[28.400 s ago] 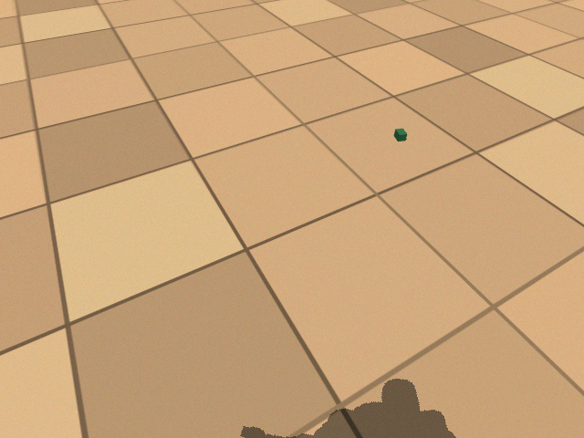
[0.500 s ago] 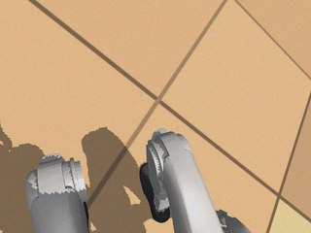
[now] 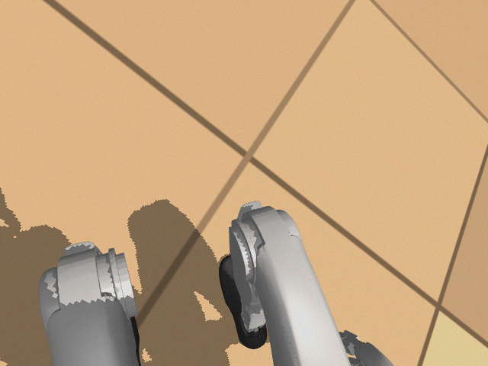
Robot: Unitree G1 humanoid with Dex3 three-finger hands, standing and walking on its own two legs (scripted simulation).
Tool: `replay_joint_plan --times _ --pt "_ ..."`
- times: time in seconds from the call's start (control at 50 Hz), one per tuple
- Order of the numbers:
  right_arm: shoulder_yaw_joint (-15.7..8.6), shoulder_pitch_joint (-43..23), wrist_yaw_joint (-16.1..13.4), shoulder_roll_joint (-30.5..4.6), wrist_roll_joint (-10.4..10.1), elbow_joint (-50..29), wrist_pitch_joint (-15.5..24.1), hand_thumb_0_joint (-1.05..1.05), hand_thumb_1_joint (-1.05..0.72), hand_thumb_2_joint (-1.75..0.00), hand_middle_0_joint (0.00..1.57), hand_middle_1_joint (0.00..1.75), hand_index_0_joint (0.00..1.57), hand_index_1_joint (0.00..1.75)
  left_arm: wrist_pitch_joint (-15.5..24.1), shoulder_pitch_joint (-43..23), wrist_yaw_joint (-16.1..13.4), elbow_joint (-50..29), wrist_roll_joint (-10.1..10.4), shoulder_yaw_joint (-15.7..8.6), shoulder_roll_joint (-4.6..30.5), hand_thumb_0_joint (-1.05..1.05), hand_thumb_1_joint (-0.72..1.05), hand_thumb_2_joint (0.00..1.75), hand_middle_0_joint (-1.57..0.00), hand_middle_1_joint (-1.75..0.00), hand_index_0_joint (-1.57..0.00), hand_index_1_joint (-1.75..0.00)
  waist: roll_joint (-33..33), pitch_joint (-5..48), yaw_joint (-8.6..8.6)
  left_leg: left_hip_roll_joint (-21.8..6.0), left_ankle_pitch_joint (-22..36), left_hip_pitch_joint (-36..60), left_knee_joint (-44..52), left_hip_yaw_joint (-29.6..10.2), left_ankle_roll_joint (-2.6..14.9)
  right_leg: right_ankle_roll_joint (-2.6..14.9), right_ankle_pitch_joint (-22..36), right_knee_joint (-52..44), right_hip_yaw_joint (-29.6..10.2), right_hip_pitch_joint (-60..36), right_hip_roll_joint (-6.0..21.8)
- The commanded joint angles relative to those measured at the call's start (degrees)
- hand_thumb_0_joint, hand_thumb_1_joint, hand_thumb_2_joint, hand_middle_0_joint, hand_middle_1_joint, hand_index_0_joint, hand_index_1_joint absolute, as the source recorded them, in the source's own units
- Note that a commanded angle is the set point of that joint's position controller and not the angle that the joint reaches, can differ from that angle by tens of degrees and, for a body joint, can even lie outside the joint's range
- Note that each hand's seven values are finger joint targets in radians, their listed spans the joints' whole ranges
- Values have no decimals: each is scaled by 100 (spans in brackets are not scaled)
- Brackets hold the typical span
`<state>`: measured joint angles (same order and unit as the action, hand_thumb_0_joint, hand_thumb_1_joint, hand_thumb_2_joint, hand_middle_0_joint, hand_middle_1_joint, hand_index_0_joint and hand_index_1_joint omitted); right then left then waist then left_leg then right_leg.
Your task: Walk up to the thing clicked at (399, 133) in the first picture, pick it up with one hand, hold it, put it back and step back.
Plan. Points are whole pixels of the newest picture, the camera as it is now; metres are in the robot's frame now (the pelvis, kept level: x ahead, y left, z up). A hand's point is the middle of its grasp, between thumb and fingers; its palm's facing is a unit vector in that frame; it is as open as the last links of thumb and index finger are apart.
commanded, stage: rise first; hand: left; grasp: from above
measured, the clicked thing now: out of the picture +0.51 +0.36 -0.30
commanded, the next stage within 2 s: approach in 0.48 s
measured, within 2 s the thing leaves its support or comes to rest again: neither
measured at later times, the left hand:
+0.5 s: hand out of the picture +0.47 +0.38 -0.18, palm faces -0.35 -0.21 -0.91, open 13.3 cm
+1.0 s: hand out of the picture +0.53 +0.33 -0.16, palm faces -0.28 -0.22 -0.94, open 13.5 cm
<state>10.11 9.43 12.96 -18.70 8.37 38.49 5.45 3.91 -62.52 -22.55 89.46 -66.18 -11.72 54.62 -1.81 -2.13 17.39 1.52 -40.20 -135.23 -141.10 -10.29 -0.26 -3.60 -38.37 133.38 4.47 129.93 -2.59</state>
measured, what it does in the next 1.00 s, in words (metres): stands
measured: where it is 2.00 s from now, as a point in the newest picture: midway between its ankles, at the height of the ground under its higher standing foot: (189, 340)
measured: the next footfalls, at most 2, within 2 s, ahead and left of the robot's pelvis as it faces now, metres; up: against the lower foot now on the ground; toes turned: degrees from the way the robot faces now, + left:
none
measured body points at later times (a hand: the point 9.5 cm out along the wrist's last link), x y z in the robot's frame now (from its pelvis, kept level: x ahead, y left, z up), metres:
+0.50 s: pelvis +0.00 +0.00 +0.00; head +0.27 +0.10 +0.35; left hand +0.48 +0.38 -0.13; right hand +0.05 -0.27 -0.08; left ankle +0.07 +0.12 -0.29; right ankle +0.11 -0.13 -0.29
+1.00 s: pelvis +0.00 +0.00 +0.00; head +0.27 +0.10 +0.34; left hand +0.54 +0.34 -0.11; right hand +0.03 -0.27 -0.07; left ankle +0.07 +0.12 -0.29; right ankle +0.11 -0.13 -0.29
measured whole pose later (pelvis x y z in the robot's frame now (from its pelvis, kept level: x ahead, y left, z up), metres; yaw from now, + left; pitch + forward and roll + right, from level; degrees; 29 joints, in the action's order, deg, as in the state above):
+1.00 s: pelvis +0.00 +0.00 +0.00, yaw -1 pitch +34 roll -12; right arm 11.8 10.1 11.5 -18.8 9.2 38.0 5.8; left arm 0.6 -75.3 -25.4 96.2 -68.4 -7.8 55.6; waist -2.3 -2.2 22.0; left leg 1.1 -40.4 -136.3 -141.6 -10.8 -0.4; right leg -3.8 -37.9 133.5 4.9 131.2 -3.0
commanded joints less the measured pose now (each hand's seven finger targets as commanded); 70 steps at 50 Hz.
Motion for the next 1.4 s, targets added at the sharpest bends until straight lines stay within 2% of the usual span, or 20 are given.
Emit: replay_joint_plan --times 0.0,0.06,0.1,0.16,0.28,0.36,0.5,0.64,0.7,0.78,0.84,0.86,0.94,1.04,1.12,1.14,1.2,1.22,1.26,1.38 --pt "-497 1260 -72 -1631 8 22 -10 0 -87 -89 20 30 20 30 16 -1741 -189 -812 67 13 1583 0 -38 85 -22 -87 -22 -87 2331 3930 149 -154 1302 3034 1500 505 159 513 1405 -1080 679 -1945 -109" --pt "-472 1196 -93 -1631 6 27 -9 0 -87 -89 20 30 20 30 28 -1637 -195 -716 58 -37 1749 0 -37 84 -22 -87 -22 -86 2354 3917 25 -151 1222 2937 1536 533 154 521 1325 -1075 678 -1980 -106" --pt "-485 1205 -89 -1610 12 31 1 0 -87 -89 20 30 20 30 31 -1506 -162 -503 62 59 1486 0 -38 85 -21 -88 -21 -88 2276 3719 120 -162 1075 3012 1615 463 130 537 1176 -1067 723 -1815 -117" --pt "-489 1221 -104 -1638 15 34 27 0 -87 -89 20 30 20 30 59 -1676 -168 -621 55 57 1576 0 -38 85 -20 -90 -21 -89 2349 3716 109 -156 1024 2973 1610 464 133 544 1145 -1049 721 -1753 -104" --pt "-471 1222 -141 -1643 22 48 33 0 -87 -89 20 30 20 30 104 -1795 -292 -835 46 -87 1821 0 -39 85 -20 -90 -20 -89 2394 4115 45 -151 1351 3072 1489 549 139 514 1458 -1064 686 -2108 -101" --pt "-504 1287 -130 -1642 38 92 61 0 -87 -89 20 30 20 30 40 -1695 -290 -675 50 -28 1607 0 -40 86 -19 -90 -19 -90 2473 3873 119 -172 1420 3199 1532 490 107 532 1469 -1018 718 -1843 -86" --pt "-514 1240 -95 -1600 32 59 9 0 -87 -89 20 30 20 30 -57 -1594 -240 -784 74 -38 1597 0 -40 87 -19 -91 -19 -91 2485 4192 3 -170 1516 3236 1538 517 113 534 1538 -1009 705 -2033 -110" --pt "-536 1269 -58 -1566 19 83 -20 0 -88 -89 20 30 20 30 -23 -1738 -139 -810 130 119 1333 0 -43 89 -20 -89 -19 -90 2384 3985 126 -169 1307 3081 1559 490 122 534 1394 -1060 709 -1957 -121" --pt "-514 1338 -74 -1598 44 111 5 0 -87 -89 20 30 20 30 33 -2255 -210 -762 120 269 1101 0 -44 91 -17 -91 -16 -92 2379 3754 401 -174 1000 2971 1549 427 124 536 1191 -1077 761 -1670 -112" --pt "-462 1394 -145 -1615 80 170 33 0 -88 -89 20 30 20 30 55 -2806 -311 -726 -74 446 1113 0 -43 90 -19 -90 -18 -91 2512 3780 560 -176 950 2990 1454 489 122 528 1209 -1144 740 -1733 -141" --pt "-416 1457 -174 -1652 103 186 34 0 -88 -89 20 30 20 30 -59 -3034 -411 -510 -145 462 1171 0 -45 91 -17 -93 -16 -93 2724 3890 564 -202 1196 3273 1502 459 73 556 1394 -1046 779 -1665 -134" --pt "-401 1523 -187 -1701 107 164 34 0 -88 -89 20 30 20 30 -132 -3099 -427 -363 -199 454 1155 0 -45 91 -18 -92 -17 -93 2696 3897 664 -195 1326 3319 1456 465 83 535 1519 -1063 770 -1707 -115" --pt "-248 1471 -228 -1737 98 25 -29 0 -88 -89 20 30 20 30 -446 -3166 -546 71 -198 408 1438 0 -46 91 -19 -91 -18 -93 2699 3833 585 -202 1298 3064 1525 534 123 538 1521 -1149 721 -1909 -149" --pt "-203 1326 -276 -1790 -59 -193 -167 0 -88 -89 20 30 20 30 -892 -2619 -361 -166 -152 285 1625 0 -45 90 -19 -90 -18 -91 3009 4388 237 -203 1874 3506 1670 499 83 582 1851 -962 705 -2054 -128" --pt "-189 1351 -287 -1710 -123 -346 -296 0 -88 -89 20 30 20 30 -1057 -2126 -11 -336 159 352 1456 0 -42 86 -21 -87 -20 -88 2197 4106 312 -200 1758 2798 1507 578 237 479 1870 -1142 583 -2529 -167" --pt "-168 1317 -310 -1701 -139 -335 -326 0 -87 -89 20 30 20 30 -1040 -2024 69 -326 236 328 1558 0 -41 86 -21 -87 -21 -87 2060 4006 248 -210 1671 2561 1504 588 244 481 1785 -1186 579 -2589 -175" --pt "-172 1348 -339 -1694 -110 -350 -362 0 -87 -88 20 30 20 30 -907 -1644 365 -331 376 396 1404 0 -38 83 -23 -86 -23 -86 1587 3508 339 -187 1390 2127 1406 601 276 476 1499 -1333 544 -2730 -183" --pt "-187 1392 -369 -1786 -100 -370 -363 0 -87 -88 20 30 20 30 -837 -1593 416 -331 369 269 1507 0 -36 82 -24 -86 -24 -85 1473 3459 372 -176 1321 2087 1400 572 264 500 1367 -1332 581 -2693 -153" --pt "-166 1369 -388 -1723 -63 -390 -384 0 -87 -88 20 30 20 30 -594 -1930 480 -758 396 283 1591 0 -35 81 -24 -86 -25 -85 1640 3552 441 -193 1231 2230 1390 530 217 528 1222 -1307 605 -2660 -161" --pt "-187 1375 -486 -1670 76 -182 -254 0 -88 -89 20 30 20 30 29 -2665 27 -1375 14 238 1758 0 -34 81 -25 -85 -25 -85 2757 3919 506 -207 998 3139 1453 493 50 572 1104 -1134 778 -2171 -169"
